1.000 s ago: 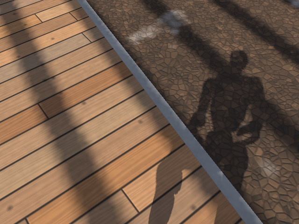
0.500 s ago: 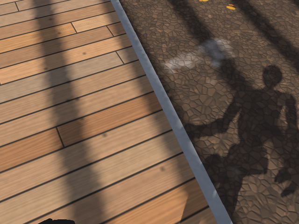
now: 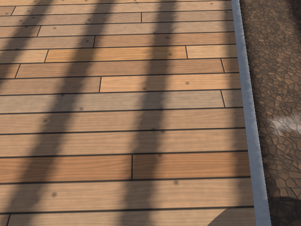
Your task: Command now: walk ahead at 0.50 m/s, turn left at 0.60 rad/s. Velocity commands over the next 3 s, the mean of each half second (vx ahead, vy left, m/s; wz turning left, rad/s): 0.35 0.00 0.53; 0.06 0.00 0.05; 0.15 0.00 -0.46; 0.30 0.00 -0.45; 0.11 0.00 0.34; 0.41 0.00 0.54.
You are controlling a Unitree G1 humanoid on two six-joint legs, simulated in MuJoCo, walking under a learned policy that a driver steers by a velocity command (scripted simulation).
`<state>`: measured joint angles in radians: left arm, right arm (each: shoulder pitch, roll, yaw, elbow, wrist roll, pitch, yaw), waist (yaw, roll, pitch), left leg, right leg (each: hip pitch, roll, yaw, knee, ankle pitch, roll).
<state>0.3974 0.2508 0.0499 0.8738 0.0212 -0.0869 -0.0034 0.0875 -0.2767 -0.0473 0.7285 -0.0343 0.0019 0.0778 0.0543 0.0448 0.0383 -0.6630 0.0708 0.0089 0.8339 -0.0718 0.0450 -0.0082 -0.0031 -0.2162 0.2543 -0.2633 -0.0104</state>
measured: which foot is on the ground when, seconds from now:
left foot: up 0.00-0.12, down 0.14-0.70, up 0.72-1.00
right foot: down 0.00-0.16, up 0.18-0.66, down 0.68-1.00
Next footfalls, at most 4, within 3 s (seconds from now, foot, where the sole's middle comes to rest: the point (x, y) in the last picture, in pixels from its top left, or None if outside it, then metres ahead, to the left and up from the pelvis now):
0.14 left None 0.23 0.11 -0.78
0.68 right None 0.43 0.00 -0.78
1.02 left None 0.30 0.18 -0.78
1.38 right None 0.34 -0.04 -0.78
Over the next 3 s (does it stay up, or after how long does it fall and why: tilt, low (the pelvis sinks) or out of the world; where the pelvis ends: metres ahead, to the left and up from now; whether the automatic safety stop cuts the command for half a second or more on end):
stays up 0.79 0.09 0.00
